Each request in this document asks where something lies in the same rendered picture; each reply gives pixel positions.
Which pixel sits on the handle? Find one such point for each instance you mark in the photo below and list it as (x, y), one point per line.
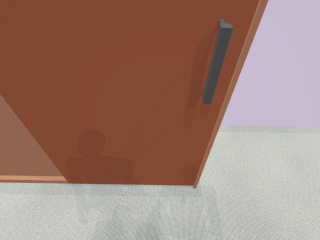
(219, 51)

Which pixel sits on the wardrobe door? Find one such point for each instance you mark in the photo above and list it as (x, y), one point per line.
(112, 90)
(20, 154)

